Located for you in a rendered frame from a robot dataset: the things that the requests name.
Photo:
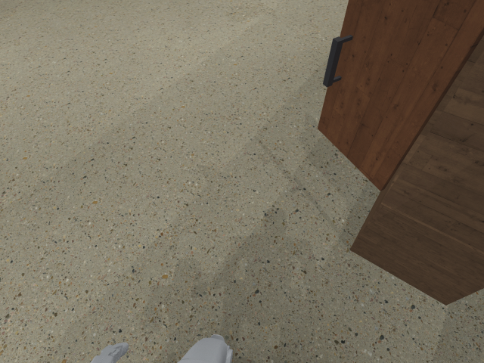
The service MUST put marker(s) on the cupboard door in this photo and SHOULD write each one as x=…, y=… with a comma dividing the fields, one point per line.
x=402, y=60

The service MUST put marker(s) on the handle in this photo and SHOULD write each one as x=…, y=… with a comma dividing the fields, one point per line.
x=333, y=59

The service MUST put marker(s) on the left robot hand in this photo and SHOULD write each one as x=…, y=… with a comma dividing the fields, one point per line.
x=111, y=354

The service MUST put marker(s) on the left robot thigh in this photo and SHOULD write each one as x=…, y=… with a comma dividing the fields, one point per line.
x=208, y=350

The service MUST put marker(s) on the left robot shin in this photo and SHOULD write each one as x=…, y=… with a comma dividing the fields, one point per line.
x=217, y=337

